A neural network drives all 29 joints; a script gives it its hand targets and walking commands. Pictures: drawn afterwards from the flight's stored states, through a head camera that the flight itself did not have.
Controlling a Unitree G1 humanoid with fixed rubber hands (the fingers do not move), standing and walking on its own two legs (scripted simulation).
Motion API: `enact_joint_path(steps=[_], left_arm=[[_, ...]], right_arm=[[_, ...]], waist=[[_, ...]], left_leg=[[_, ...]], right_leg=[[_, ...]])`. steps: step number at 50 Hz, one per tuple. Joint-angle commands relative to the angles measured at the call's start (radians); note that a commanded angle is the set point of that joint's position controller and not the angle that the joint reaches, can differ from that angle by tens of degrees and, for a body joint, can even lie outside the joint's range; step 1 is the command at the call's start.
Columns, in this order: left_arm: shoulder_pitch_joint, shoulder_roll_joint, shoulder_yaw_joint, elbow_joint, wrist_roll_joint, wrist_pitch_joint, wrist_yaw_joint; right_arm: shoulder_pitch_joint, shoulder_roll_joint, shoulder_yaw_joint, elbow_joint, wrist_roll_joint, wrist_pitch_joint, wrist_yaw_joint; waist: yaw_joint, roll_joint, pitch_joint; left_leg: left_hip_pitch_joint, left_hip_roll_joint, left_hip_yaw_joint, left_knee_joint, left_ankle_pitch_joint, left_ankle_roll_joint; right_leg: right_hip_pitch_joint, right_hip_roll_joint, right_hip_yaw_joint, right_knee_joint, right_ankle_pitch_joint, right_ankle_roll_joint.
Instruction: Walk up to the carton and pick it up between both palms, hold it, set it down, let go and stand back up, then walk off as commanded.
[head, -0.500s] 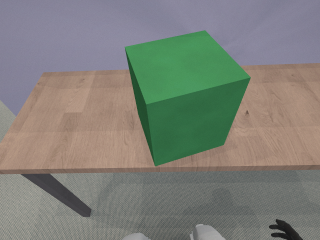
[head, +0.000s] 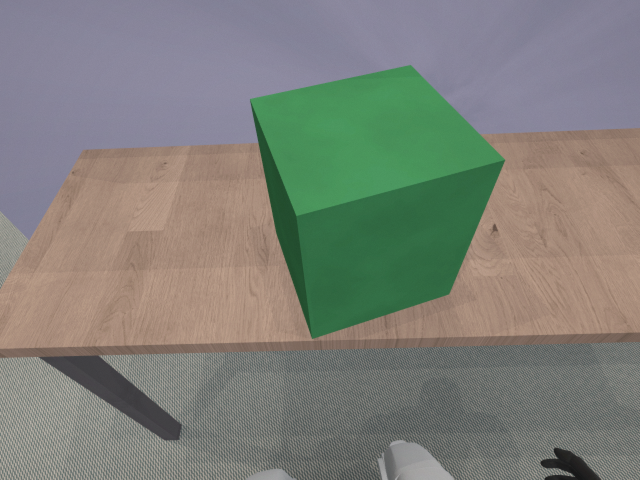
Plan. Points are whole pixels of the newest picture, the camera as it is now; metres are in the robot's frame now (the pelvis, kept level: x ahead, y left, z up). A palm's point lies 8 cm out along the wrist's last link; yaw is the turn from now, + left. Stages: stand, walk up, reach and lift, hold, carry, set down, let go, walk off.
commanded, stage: walk up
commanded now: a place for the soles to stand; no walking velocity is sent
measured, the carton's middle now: (359, 206) +0.42 -0.03 +0.10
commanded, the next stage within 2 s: none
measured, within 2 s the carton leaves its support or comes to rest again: neither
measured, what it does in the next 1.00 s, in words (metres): steps on the spot: right foot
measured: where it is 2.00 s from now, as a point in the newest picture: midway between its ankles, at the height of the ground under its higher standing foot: outside the picture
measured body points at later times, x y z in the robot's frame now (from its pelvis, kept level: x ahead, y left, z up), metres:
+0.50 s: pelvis +0.02 +0.02 +0.00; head +0.04 +0.02 +0.45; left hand +0.08 +0.33 -0.11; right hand +0.11 -0.29 -0.10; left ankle +0.00 +0.10 -0.70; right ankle +0.05 -0.14 -0.67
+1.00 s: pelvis +0.02 +0.01 +0.00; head +0.04 +0.01 +0.45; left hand +0.09 +0.33 -0.11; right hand +0.11 -0.29 -0.10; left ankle +0.01 +0.11 -0.70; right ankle +0.05 -0.13 -0.68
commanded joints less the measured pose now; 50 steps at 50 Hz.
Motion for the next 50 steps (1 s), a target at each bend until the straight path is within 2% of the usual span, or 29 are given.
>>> enact_joint_path(steps=[1,3,5,6,7,8,10,13,15,16,17,18,19,20,22,26,27,29,30,31,32,33,39,40,41,42,43,45,50], left_arm=[[0.004,0.255,0.077,-0.038,0.008,-0.039,0.01],[0.056,0.224,0.069,-0.032,0.004,-0.056,0.011],[0.131,0.247,0.08,-0.01,0.012,-0.065,0.021],[0.154,0.324,0.108,-0.016,0.023,-0.068,0.029],[0.153,0.403,0.121,-0.015,0.019,-0.064,0.032],[0.123,0.411,0.121,-0.035,0.018,-0.061,0.034],[0.081,0.395,0.115,-0.037,0.015,-0.051,0.042],[0.018,0.337,0.098,-0.043,0.017,-0.041,0.034],[-0.026,0.312,0.085,-0.057,0.015,-0.033,0.028],[-0.046,0.266,0.069,-0.059,0.0,-0.03,0.022],[-0.071,0.184,0.05,-0.072,-0.005,-0.024,0.024],[-0.085,0.246,0.064,-0.058,0.013,-0.016,0.033],[-0.057,0.266,0.064,-0.051,0.01,-0.016,0.033],[-0.033,0.253,0.062,-0.028,0.002,-0.018,0.024],[0.01,0.238,0.063,-0.02,0.001,-0.02,0.019],[-0.013,0.211,0.062,-0.05,-0.002,-0.035,0.022],[-0.017,0.218,0.056,-0.05,0.005,-0.04,0.023],[0.074,0.23,0.07,-0.028,0.016,-0.056,0.029],[0.123,0.267,0.082,-0.012,0.023,-0.064,0.031],[0.159,0.339,0.109,-0.02,0.021,-0.065,0.035],[0.128,0.354,0.107,-0.027,0.011,-0.053,0.034],[0.074,0.371,0.105,-0.037,0.009,-0.053,0.036],[-0.076,0.293,0.074,-0.052,0.016,-0.024,0.029],[-0.121,0.241,0.063,-0.062,0.014,-0.023,0.023],[-0.113,0.214,0.058,-0.063,0.007,-0.018,0.02],[-0.098,0.243,0.068,-0.052,0.013,-0.015,0.022],[-0.064,0.283,0.074,-0.028,0.007,-0.007,0.022],[-0.019,0.272,0.078,-0.024,0.003,-0.012,0.012],[0.021,0.249,0.077,-0.023,0.01,-0.036,0.015]], right_arm=[[-0.044,-0.286,-0.135,-0.023,0.0,-0.043,-0.02],[-0.056,-0.277,-0.132,-0.034,0.001,-0.038,-0.017],[-0.08,-0.241,-0.119,-0.05,0.019,-0.025,-0.011],[-0.08,-0.22,-0.111,-0.077,0.018,-0.02,-0.01],[-0.094,-0.21,-0.106,-0.088,0.024,-0.012,-0.01],[-0.101,-0.224,-0.111,-0.086,0.019,0.002,-0.015],[-0.12,-0.231,-0.118,-0.069,0.016,0.002,-0.014],[-0.015,-0.249,-0.133,-0.022,0.009,-0.003,-0.009],[0.035,-0.234,-0.142,0.004,0.001,-0.019,-0.01],[0.1,-0.265,-0.148,0.025,-0.004,-0.033,-0.016],[0.087,-0.327,-0.158,0.022,-0.012,-0.041,-0.017],[0.036,-0.333,-0.165,0.002,-0.011,-0.045,-0.013],[-0.014,-0.329,-0.163,-0.003,-0.01,-0.048,-0.017],[-0.015,-0.312,-0.154,-0.001,-0.001,-0.049,-0.018],[0.002,-0.27,-0.139,-0.011,-0.002,-0.047,-0.027],[0.032,-0.277,-0.14,-0.037,0.001,-0.032,-0.03],[0.041,-0.272,-0.134,-0.027,0.009,-0.028,-0.031],[-0.04,-0.258,-0.125,-0.047,0.021,-0.018,-0.029],[-0.049,-0.205,-0.111,-0.049,0.026,-0.016,-0.025],[-0.059,-0.175,-0.1,-0.073,0.03,-0.01,-0.022],[-0.093,-0.184,-0.101,-0.066,0.039,0.006,-0.028],[-0.088,-0.202,-0.105,-0.055,0.033,0.016,-0.028],[0.059,-0.21,-0.132,0.028,0.001,0.001,-0.011],[0.07,-0.233,-0.141,0.031,-0.007,-0.012,-0.014],[0.057,-0.314,-0.157,0.031,-0.014,-0.018,-0.016],[-0.011,-0.324,-0.155,0.015,-0.009,-0.029,-0.014],[-0.055,-0.317,-0.154,0.008,-0.012,-0.032,-0.017],[-0.077,-0.284,-0.139,-0.012,-0.01,-0.038,-0.02],[-0.021,-0.288,-0.127,-0.022,0.012,-0.034,-0.021]], waist=[[-0.03,0.106,-0.023],[-0.004,0.15,-0.065],[0.035,0.034,-0.126],[0.049,-0.137,-0.163],[0.046,-0.227,-0.153],[0.035,-0.204,-0.101],[0.03,-0.175,-0.027],[-0.007,-0.186,-0.065],[-0.051,-0.102,-0.104],[-0.083,-0.033,-0.145],[-0.094,0.163,-0.065],[-0.084,0.103,0.038],[-0.044,0.043,0.059],[-0.037,0.088,0.039],[-0.039,0.126,-0.036],[-0.058,0.153,-0.077],[-0.066,0.137,-0.093],[0.009,0.079,-0.152],[0.034,-0.007,-0.186],[0.06,-0.185,-0.195],[0.053,-0.193,-0.177],[0.034,-0.176,-0.117],[-0.065,-0.101,-0.081],[-0.076,-0.061,-0.058],[-0.083,0.123,-0.017],[-0.069,0.12,0.026],[-0.045,0.047,0.056],[-0.02,0.091,0.025],[-0.013,0.1,-0.087]], left_leg=[[0.159,0.331,-0.314,-0.426,0.407,0.167],[0.132,0.306,-0.206,-0.299,0.647,0.163],[0.019,0.212,-0.136,-0.148,0.491,0.075],[-0.107,0.088,-0.064,0.073,0.335,0.014],[-0.223,-0.055,-0.126,0.166,0.044,-0.013],[-0.274,-0.066,-0.185,0.177,-0.261,-0.01],[-0.278,-0.039,-0.186,0.139,-0.257,-0.003],[-0.14,-0.012,-0.167,-0.003,-0.074,0.012],[0.061,-0.012,-0.196,-0.237,-0.005,0.024],[0.211,0.087,-0.322,-0.386,-0.018,0.047],[0.264,0.275,-0.554,-0.598,-0.234,0.056],[0.184,0.392,-0.607,-0.647,-0.165,0.042],[0.153,0.372,-0.564,-0.614,-0.033,0.06],[0.208,0.329,-0.474,-0.581,0.161,0.021],[0.304,0.287,-0.317,-0.441,0.582,0.046],[0.344,0.28,-0.229,-0.296,0.908,0.118],[0.344,0.277,-0.225,-0.277,0.868,0.11],[0.204,0.238,-0.145,-0.134,0.847,0.098],[0.058,0.154,-0.095,0.013,0.677,0.039],[-0.12,0.016,-0.097,0.162,0.394,-0.018],[-0.182,-0.047,-0.16,0.182,-0.176,-0.02],[-0.197,-0.038,-0.209,0.168,-0.272,-0.021],[0.118,-0.005,-0.191,-0.214,0.007,0.022],[0.189,0.059,-0.291,-0.374,-0.101,0.057],[0.166,0.264,-0.532,-0.588,-0.334,0.079],[0.089,0.381,-0.615,-0.658,-0.356,0.111],[0.07,0.367,-0.581,-0.651,-0.29,0.088],[0.09,0.303,-0.432,-0.564,-0.065,0.107],[0.202,0.315,-0.307,-0.324,0.61,0.136]], right_leg=[[-0.139,-0.064,-0.128,-0.021,-0.109,-0.029],[-0.013,-0.044,-0.188,-0.189,-0.044,-0.046],[0.229,-0.005,-0.094,-0.388,0.198,-0.092],[0.291,-0.131,0.223,-0.487,0.226,-0.148],[0.334,-0.247,0.591,-0.549,0.252,-0.272],[0.301,-0.314,0.682,-0.584,0.143,-0.334],[0.238,-0.3,0.643,-0.573,0.113,-0.342],[0.167,-0.237,0.538,-0.539,0.059,-0.26],[0.043,-0.196,0.406,-0.402,0.141,-0.217],[-0.095,-0.122,0.243,-0.234,0.177,-0.146],[-0.308,0.056,0.008,-0.009,0.025,-0.092],[-0.354,0.02,-0.032,0.057,-0.104,-0.055],[-0.323,0.003,-0.04,0.08,-0.085,-0.048],[-0.287,-0.017,-0.036,0.059,-0.033,-0.046],[-0.234,-0.041,-0.071,0.026,-0.035,-0.021],[-0.138,-0.045,-0.193,-0.114,-0.097,-0.022],[-0.131,-0.045,-0.206,-0.154,-0.035,-0.041],[0.136,-0.034,-0.189,-0.434,0.212,-0.067],[0.288,-0.061,0.009,-0.432,0.418,-0.109],[0.366,-0.227,0.379,-0.48,0.566,-0.215],[0.325,-0.338,0.569,-0.53,0.494,-0.341],[0.278,-0.337,0.601,-0.542,0.344,-0.36],[-0.029,-0.201,0.397,-0.468,-0.003,-0.195],[-0.146,-0.119,0.239,-0.373,-0.02,-0.132],[-0.263,0.021,0.014,-0.124,-0.055,-0.088],[-0.238,0.012,-0.053,-0.006,-0.111,-0.06],[-0.222,-0.019,-0.037,0.037,-0.093,-0.044],[-0.156,-0.039,-0.052,0.02,-0.067,-0.04],[0.003,-0.057,-0.139,-0.202,-0.094,-0.04]])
